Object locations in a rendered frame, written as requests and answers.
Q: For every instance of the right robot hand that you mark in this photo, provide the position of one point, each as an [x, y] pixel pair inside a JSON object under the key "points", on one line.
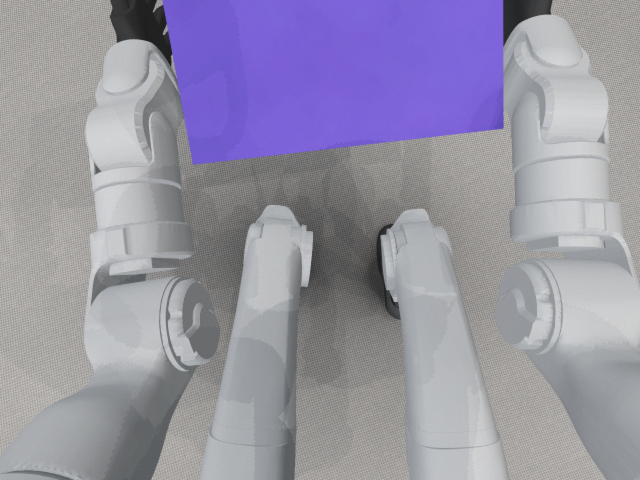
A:
{"points": [[516, 11]]}

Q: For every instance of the left robot thigh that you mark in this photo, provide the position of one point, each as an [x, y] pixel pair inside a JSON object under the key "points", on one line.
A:
{"points": [[253, 432]]}

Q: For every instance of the robot left forearm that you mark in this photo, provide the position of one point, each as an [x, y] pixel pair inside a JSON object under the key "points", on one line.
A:
{"points": [[132, 141]]}

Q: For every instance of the robot right forearm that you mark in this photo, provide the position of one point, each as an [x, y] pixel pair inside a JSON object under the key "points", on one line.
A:
{"points": [[560, 146]]}

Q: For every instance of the robot right upper arm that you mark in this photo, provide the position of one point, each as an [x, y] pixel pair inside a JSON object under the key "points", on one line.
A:
{"points": [[578, 320]]}

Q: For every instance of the carton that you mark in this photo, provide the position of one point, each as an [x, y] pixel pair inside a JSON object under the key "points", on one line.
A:
{"points": [[269, 77]]}

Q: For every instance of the left robot hand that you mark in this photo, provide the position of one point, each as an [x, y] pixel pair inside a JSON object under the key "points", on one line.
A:
{"points": [[135, 19]]}

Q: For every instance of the robot right foot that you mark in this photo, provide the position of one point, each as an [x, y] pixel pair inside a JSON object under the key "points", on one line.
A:
{"points": [[391, 306]]}

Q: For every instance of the robot left upper arm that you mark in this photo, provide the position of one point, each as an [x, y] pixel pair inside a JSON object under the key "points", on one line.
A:
{"points": [[144, 341]]}

